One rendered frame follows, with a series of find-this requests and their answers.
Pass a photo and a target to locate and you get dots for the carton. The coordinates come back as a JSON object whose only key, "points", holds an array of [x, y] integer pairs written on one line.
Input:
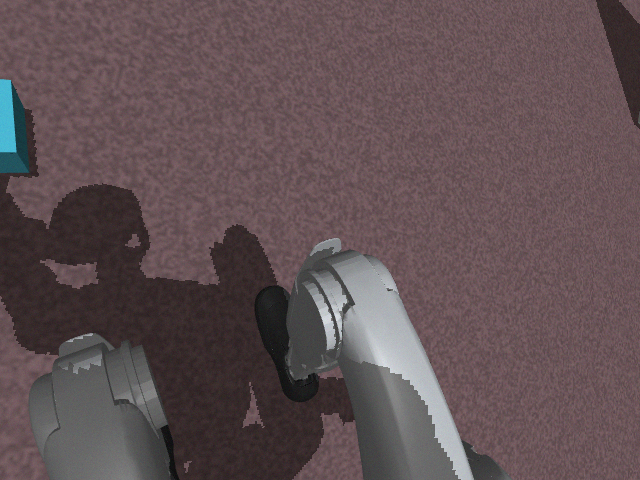
{"points": [[13, 138]]}

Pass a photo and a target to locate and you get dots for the right robot hand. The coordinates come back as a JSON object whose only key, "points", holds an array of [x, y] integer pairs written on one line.
{"points": [[484, 467]]}

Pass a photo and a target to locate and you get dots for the right robot foot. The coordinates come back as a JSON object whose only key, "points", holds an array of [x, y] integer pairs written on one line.
{"points": [[271, 305]]}

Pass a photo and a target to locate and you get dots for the left robot foot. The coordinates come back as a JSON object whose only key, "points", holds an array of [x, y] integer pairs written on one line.
{"points": [[170, 448]]}

